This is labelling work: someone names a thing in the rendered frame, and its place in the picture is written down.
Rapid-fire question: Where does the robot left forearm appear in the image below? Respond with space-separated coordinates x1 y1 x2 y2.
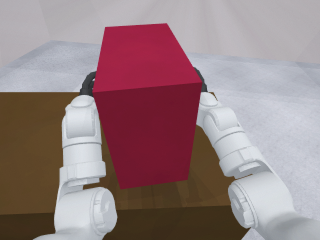
54 95 106 229

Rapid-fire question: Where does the right robot upper arm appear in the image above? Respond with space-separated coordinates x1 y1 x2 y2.
228 170 320 240

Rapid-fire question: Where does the robot right forearm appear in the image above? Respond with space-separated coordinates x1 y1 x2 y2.
196 92 295 208

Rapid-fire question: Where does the right robot hand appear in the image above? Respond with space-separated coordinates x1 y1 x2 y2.
194 67 208 93

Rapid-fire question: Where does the carton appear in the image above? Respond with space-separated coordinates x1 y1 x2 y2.
92 23 203 190

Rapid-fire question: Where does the left robot upper arm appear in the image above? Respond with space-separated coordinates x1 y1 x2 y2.
33 187 118 240

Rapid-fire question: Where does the pedestal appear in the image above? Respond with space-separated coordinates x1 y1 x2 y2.
0 92 252 240

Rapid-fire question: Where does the left robot hand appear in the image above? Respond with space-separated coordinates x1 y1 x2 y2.
79 71 97 98

